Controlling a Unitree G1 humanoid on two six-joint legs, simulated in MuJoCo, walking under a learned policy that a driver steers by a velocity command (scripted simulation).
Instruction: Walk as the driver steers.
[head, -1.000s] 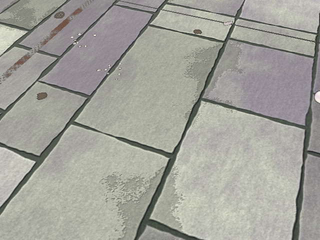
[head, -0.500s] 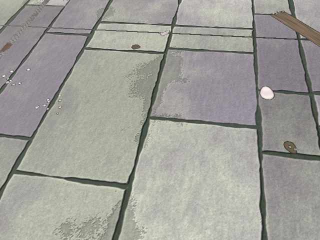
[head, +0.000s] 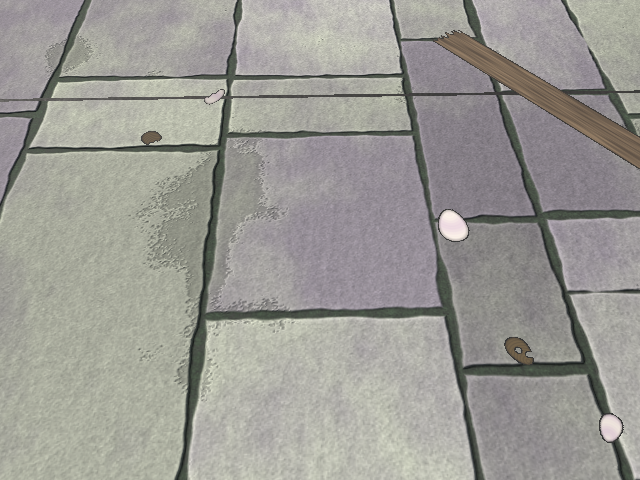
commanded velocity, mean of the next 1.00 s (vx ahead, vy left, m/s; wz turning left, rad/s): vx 0.50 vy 0.00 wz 0.40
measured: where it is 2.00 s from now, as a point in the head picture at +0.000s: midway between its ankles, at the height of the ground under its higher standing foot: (231, 271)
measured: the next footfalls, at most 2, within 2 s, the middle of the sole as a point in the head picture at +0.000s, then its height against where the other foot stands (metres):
right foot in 0.32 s outside the picture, level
left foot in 0.84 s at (228, 461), level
